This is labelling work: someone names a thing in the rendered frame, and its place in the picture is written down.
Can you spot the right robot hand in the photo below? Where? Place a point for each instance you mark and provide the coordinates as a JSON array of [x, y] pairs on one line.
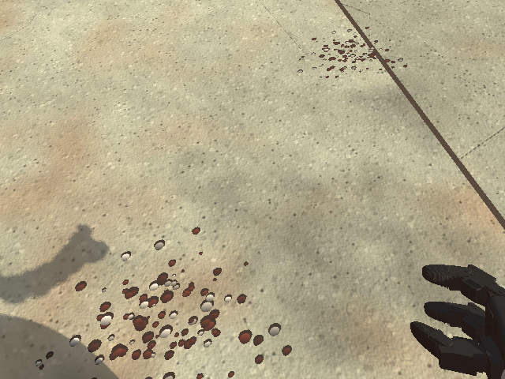
[[485, 352]]

